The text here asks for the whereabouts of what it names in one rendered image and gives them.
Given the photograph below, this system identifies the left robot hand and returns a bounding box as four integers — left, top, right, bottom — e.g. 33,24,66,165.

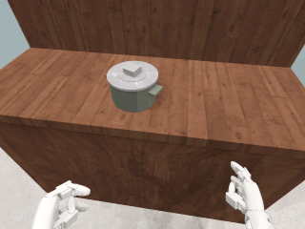
31,180,91,229

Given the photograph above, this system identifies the pot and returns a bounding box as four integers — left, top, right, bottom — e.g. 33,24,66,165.
105,74,164,113

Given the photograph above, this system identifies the lid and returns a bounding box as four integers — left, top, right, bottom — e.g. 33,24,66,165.
107,61,158,92

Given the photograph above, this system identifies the right robot hand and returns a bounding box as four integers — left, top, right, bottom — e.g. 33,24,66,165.
226,161,265,215

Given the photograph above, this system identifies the right robot forearm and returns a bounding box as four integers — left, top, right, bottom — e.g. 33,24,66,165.
245,210,275,229

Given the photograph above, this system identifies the knob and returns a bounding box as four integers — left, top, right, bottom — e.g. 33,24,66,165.
123,62,142,76

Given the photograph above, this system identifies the table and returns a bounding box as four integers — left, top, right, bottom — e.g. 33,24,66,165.
0,0,305,224

